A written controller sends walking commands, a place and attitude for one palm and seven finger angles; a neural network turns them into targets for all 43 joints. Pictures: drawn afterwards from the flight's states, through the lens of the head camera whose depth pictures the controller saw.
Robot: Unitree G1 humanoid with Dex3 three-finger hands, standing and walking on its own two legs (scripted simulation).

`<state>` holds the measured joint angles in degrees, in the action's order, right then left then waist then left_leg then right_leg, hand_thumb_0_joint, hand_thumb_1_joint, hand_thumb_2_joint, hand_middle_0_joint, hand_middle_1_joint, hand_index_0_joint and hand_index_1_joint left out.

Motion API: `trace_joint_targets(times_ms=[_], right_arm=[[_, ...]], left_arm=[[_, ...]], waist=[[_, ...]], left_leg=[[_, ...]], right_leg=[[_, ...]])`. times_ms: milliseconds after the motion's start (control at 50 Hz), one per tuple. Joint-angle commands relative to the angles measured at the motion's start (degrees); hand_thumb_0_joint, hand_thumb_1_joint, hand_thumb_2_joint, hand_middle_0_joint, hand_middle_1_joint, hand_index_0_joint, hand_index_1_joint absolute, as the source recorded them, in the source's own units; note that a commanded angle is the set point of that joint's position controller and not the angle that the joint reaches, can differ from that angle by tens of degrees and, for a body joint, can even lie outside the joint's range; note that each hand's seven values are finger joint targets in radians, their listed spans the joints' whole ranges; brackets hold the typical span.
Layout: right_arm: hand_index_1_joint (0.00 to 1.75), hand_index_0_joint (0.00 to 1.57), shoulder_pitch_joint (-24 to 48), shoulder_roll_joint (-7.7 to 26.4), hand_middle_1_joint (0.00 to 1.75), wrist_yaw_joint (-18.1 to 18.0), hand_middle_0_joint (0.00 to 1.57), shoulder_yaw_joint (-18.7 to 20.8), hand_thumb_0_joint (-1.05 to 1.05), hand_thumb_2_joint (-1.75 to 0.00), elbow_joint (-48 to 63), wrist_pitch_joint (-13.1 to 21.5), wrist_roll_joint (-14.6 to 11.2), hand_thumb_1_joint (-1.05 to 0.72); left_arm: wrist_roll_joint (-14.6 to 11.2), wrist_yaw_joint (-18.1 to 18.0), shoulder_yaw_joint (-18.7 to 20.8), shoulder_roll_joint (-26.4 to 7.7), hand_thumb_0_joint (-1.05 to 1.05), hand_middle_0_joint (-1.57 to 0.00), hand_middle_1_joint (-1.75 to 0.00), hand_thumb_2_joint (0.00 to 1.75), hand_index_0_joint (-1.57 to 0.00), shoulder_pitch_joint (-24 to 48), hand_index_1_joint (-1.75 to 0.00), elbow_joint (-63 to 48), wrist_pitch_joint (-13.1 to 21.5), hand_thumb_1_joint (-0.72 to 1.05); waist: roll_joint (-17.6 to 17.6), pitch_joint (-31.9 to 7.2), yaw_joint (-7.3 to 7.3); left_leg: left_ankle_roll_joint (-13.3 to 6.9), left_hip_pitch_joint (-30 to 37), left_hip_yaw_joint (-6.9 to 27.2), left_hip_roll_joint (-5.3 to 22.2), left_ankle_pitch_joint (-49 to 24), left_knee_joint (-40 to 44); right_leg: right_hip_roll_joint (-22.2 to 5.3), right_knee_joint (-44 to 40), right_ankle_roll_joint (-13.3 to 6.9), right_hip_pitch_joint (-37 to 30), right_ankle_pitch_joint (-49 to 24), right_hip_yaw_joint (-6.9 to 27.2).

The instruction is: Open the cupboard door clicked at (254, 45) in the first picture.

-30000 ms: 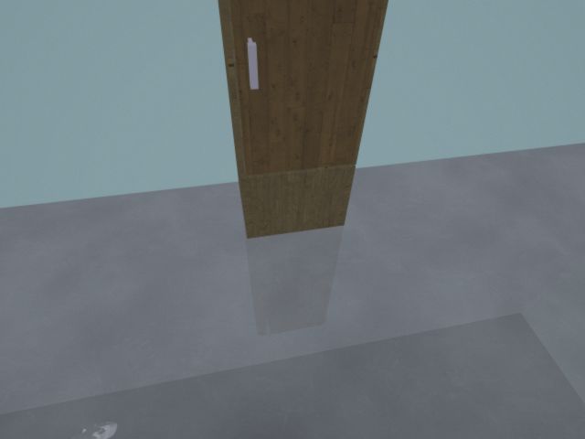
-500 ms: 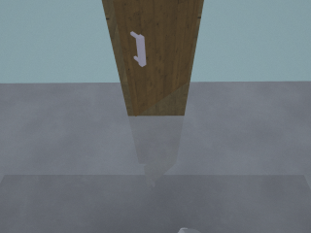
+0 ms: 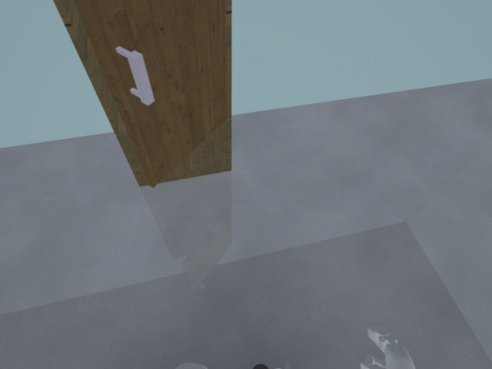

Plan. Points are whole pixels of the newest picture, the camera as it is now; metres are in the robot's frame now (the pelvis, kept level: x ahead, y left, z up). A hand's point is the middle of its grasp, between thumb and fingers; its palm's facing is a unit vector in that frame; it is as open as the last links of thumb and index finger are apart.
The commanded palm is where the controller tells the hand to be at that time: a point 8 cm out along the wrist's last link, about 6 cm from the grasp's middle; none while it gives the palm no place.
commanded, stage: walk to a spot facing it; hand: left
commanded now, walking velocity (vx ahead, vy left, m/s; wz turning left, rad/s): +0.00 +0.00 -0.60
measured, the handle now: (135, 76) +0.65 +0.32 +0.04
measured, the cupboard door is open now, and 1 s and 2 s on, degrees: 41 41 41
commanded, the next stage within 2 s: none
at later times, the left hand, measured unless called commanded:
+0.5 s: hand (164, 338) +0.17 +0.17 -0.17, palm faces -0.32 -0.91 -0.27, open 7.4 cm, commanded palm none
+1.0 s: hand (245, 278) +0.30 +0.03 -0.16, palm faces -0.61 -0.75 -0.24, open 7.4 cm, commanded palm none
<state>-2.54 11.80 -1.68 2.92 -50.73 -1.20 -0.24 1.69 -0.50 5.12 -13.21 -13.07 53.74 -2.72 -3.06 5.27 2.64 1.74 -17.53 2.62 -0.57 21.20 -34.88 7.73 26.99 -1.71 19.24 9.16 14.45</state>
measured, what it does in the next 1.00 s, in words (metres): steps on the spot, turning right: left foot, then right foot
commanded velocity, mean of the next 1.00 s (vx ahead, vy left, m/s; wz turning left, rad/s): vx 0.14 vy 0.00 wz -0.59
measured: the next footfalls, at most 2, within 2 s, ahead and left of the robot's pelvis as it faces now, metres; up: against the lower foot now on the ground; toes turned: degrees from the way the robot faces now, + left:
left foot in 0.02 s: +0.03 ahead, +0.14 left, +0.00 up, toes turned -4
right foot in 0.34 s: +0.04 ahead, -0.14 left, +0.00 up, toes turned -15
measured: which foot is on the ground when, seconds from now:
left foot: up 0.00-0.00, down 0.02-0.34, up 0.36-0.60, down 0.62-0.94, up 0.96-1.00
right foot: down 0.00-0.02, up 0.04-0.32, down 0.34-0.62, up 0.64-0.92, down 0.94-1.00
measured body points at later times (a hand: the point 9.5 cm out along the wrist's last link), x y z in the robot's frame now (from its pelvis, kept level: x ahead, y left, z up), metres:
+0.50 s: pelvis +0.01 -0.01 -0.01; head +0.07 -0.02 +0.44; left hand +0.19 +0.22 -0.15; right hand -0.01 -0.29 -0.14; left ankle +0.03 +0.13 -0.68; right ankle +0.00 -0.13 -0.74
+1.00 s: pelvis +0.07 -0.06 -0.02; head +0.10 -0.09 +0.43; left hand +0.33 +0.07 -0.14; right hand -0.12 -0.25 -0.16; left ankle +0.09 +0.11 -0.70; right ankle +0.02 -0.16 -0.74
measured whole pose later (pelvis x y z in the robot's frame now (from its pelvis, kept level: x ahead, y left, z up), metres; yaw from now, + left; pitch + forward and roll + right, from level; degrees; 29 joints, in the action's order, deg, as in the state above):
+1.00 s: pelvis +0.07 -0.06 -0.02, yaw -38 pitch +1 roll +0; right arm -20.8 14.6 0.3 2.2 -55.8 -0.4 1.4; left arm 1.4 3.3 4.4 -14.7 -6.6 51.0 0.5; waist 0.9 4.4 -1.9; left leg 3.6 -17.1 -6.6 9.7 29.1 -52.1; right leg -0.8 35.9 -2.3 20.4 14.8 -4.9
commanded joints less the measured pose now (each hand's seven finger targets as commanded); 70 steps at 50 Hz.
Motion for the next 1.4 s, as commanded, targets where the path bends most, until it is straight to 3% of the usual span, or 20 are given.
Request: trace_joint_targets(times_ms=[0,40,120,280,320,360,560,600,620,720,880,900,920,960,1020,1200,1220,1260,1280,1380], right_arm=[[0.3,0.2,-9.96,16.05,0.3,-1.8,0.2,3.52,0.0,-0.9,2.23,1.46,1.47,-0.9],[0.3,0.2,-5.81,14.48,0.3,-2.31,0.2,2.58,0.0,-0.9,4.73,1.27,2.23,-0.9],[0.3,0.2,-7.15,10.75,0.3,-1.64,0.2,1.58,0.0,-0.9,3.99,1.82,2.53,-0.9],[0.3,0.2,-10.64,13.9,0.3,-0.33,0.2,2.57,0.0,-0.9,3.21,1.26,1.61,-0.9],[0.3,0.2,-6.06,6.95,0.3,0.03,0.2,0.99,0.0,-0.9,7.55,1.22,0.26,-0.9],[0.3,0.2,-6.15,8.28,0.3,-0.04,0.2,0.85,0.0,-0.9,7.18,0.58,-0.08,-0.9],[0.3,0.2,-17.63,7.77,0.3,0.08,0.2,1.13,0.0,-0.9,1.09,0.82,0.8,-0.9],[0.3,0.2,-22.87,18.21,0.3,-0.72,0.2,3.09,0.0,-0.9,1.01,1.96,2.78,-0.9],[0.3,0.2,-21.2,19.24,0.3,-0.99,0.2,3.14,0.0,-0.9,1.3,2.18,2.66,-0.9],[0.3,0.2,-15.57,12.58,0.3,-0.24,0.2,1.36,0.0,-0.9,1.97,3.81,2.87,-0.9],[0.3,0.2,-19.16,13.06,0.3,0.91,0.2,1.75,0.0,-0.9,-0.16,3.57,2.45,-0.9],[0.3,0.2,-16.87,11.59,0.3,1.19,0.2,1.4,0.0,-0.9,0.69,3.62,1.93,-0.9],[0.3,0.2,-11.94,6.69,0.3,1.78,0.2,0.18,0.0,-0.9,3.96,3.76,0.72,-0.9],[0.3,0.2,-4.82,9.08,0.3,1.75,0.2,0.74,0.0,-0.9,6.91,3.84,0.89,-0.9],[0.3,0.2,-7.61,8.34,0.3,2.21,0.2,1.35,0.0,-0.9,3.17,2.88,1.65,-0.9],[0.3,0.2,-11.46,5.7,0.3,2.21,0.2,1.29,0.0,-0.9,1.36,4.5,1.45,-0.9],[0.3,0.2,-15.94,7.8,0.3,1.55,0.2,1.69,0.0,-0.9,-0.29,4.97,1.46,-0.9],[0.3,0.2,-28.99,17.42,0.3,0.41,0.2,3.69,0.0,-0.9,-2.77,5.4,3.24,-0.9],[0.3,0.2,-27.77,16.82,0.3,0.22,0.2,3.37,0.0,-0.9,-2.18,4.82,2.81,-0.9],[0.3,0.2,-18.25,8.15,0.3,0.12,0.2,0.81,0.0,-0.9,-1.39,6.4,2.42,-0.9]], left_arm=[[-1.44,0.7,1.0,-5.59,0.0,-0.2,-0.3,0.9,-0.2,2.05,-0.3,-6.97,0.99,0.9],[-0.38,1.81,2.03,-7.91,0.0,-0.2,-0.3,0.9,-0.2,3.65,-0.3,-8.64,1.2,0.9],[-0.48,2.69,1.13,-5.54,0.0,-0.2,-0.3,0.9,-0.2,4.16,-0.3,-7.01,0.3,0.9],[-0.69,3.03,0.77,-7.33,0.0,-0.2,-0.3,0.9,-0.2,0.27,-0.3,-5.88,1.31,0.9],[-0.1,1.16,3.21,-18.42,0.0,-0.2,-0.3,0.9,-0.2,-8.84,-0.3,-3.43,2.1,0.9],[-0.76,0.41,2.8,-17.91,0.0,-0.2,-0.3,0.9,-0.2,-5.18,-0.3,-4.34,1.37,0.9],[-0.61,0.75,1.05,-11.7,0.0,-0.2,-0.3,0.9,-0.2,7.15,-0.3,-7.96,0.39,0.9],[-1.11,1.79,-0.07,-5.99,0.0,-0.2,-0.3,0.9,-0.2,7.95,-0.3,-10.83,0.08,0.9],[-0.48,2.42,0.58,-7.96,0.0,-0.2,-0.3,0.9,-0.2,11.93,-0.3,-11.79,0.36,0.9],[-0.11,5.08,0.36,-4.27,0.0,-0.2,-0.3,0.9,-0.2,10.19,-0.3,-9.08,1.26,0.9],[-0.27,4.94,-0.01,-4.95,0.0,-0.2,-0.3,0.9,-0.2,6.31,-0.3,-6.38,2.52,0.9],[-0.09,4.33,1.06,-8.34,0.0,-0.2,-0.3,0.9,-0.2,-1.3,-0.3,-3.71,2.91,0.9],[0.35,3.19,3.1,-16.11,0.0,-0.2,-0.3,0.9,-0.2,-10.42,-0.3,-1.15,3.67,0.9],[-1.24,1.73,3.5,-17.31,0.0,-0.2,-0.3,0.9,-0.2,-10.36,-0.3,-0.9,3.57,0.9],[-0.45,0.93,1.46,-10.82,0.0,-0.2,-0.3,0.9,-0.2,0.73,-0.3,-3.91,4.28,0.9],[-0.59,1.71,1.69,-10.13,0.0,-0.2,-0.3,0.9,-0.2,0.93,-0.3,-1.78,5.21,0.9],[-0.64,1.85,1.23,-8.13,0.0,-0.2,-0.3,0.9,-0.2,1.92,-0.3,-2.25,5.1,0.9],[-1.29,2.51,-0.2,-2.76,0.0,-0.2,-0.3,0.9,-0.2,0.55,-0.3,-3.96,5.1,0.9],[-0.65,2.5,-0.11,-4.28,0.0,-0.2,-0.3,0.9,-0.2,3.86,-0.3,-5.12,5.53,0.9],[0.26,4.08,-0.13,-1.37,0.0,-0.2,-0.3,0.9,-0.2,4.0,-0.3,-2.87,4.41,0.9]], waist=[[22.53,-8.55,-5.04],[10.46,-4.81,-2.5],[15.31,-5.67,-2.01],[11.54,-8.21,-0.67],[-16.49,-12.6,4.03],[-11.87,-7.64,2.25],[-1.41,-7.59,-6.77],[25.3,-6.66,-8.96],[17.68,-2.76,-8.46],[14.88,-2.61,-4.09],[10.76,-6.44,-2.69],[4.04,-8.5,1.45],[-17.03,-10.04,6.17],[-11.76,-3.39,5.75],[-7.43,-2.44,-1.17],[-1.72,-4.54,-4.96],[2.51,-5.42,-7.1],[26.3,-12.44,-11.57],[17.58,-8.58,-10.94],[13.66,-2.06,-3.95]], left_leg=[[-9.67,19.83,24.36,26.0,-4.74,22.56],[-14.14,7.27,17.78,26.95,-16.72,20.02],[-8.95,11.89,0.59,16.55,-39.85,12.23],[-3.46,5.46,-6.32,15.44,-34.3,-0.81],[2.23,-16.07,-11.08,3.07,16.23,-27.31],[1.34,-18.34,-2.07,6.7,15.23,-33.79],[1.42,12.75,-6.21,2.68,-3.93,6.19],[-7.73,15.59,27.0,27.89,23.32,26.16],[-11.49,8.99,29.59,31.56,25.3,29.3],[-6.86,8.86,2.23,18.83,0.6,22.68],[-3.59,4.9,-10.55,18.13,-7.2,8.74],[-1.41,-4.89,-14.28,14.93,-6.66,-2.12],[1.88,-23.54,-19.69,6.71,9.56,-21.76],[1.24,-33.68,-3.06,8.77,11.38,-34.68],[2.13,-19.61,-3.3,10.09,1.99,-27.81],[1.89,5.95,-8.81,2.98,-9.83,3.77],[1.12,14.62,-7.05,4.73,-7.89,7.25],[-8.63,27.5,26.62,28.97,12.93,22.16],[-12.13,24.57,29.24,31.57,12.82,23.1],[-7.14,11.92,3.4,20.29,-12.0,22.83]], right_leg=[[-1.02,18.87,3.21,18.5,24.8,-6.2],[-6.57,34.11,5.35,14.53,21.82,-10.38],[-7.4,33.16,5.37,14.14,17.56,-13.98],[-6.44,1.47,1.64,-10.83,0.25,-19.43],[-30.29,-4.9,-10.2,-25.97,-37.94,12.61],[-29.39,-6.99,-14.49,-16.74,-16.21,11.39],[-13.67,-3.09,-3.33,8.21,14.2,3.37],[-1.84,24.69,2.75,22.51,28.8,-13.33],[-7.55,31.97,2.41,22.53,24.28,-9.02],[-10.87,30.45,3.6,17.31,12.91,-16.14],[-6.8,2.58,1.09,-7.71,8.87,-23.57],[-9.08,-1.26,-1.33,-21.48,11.1,-18.68],[-25.62,-9.85,-8.33,-33.38,17.17,8.17],[-30.87,-15.49,-14.54,-26.85,17.59,17.12],[-23.53,-15.66,-10.06,-8.75,16.6,4.75],[-16.81,-8.41,-6.98,-0.56,10.62,-1.2],[-14.02,-2.53,-5.2,4.56,10.66,-3.16],[-3.29,32.31,0.37,20.72,25.85,-15.97],[-8.4,39.07,-0.22,24.08,23.08,-11.14],[-13.52,40.3,1.94,21.1,7.79,-13.95]])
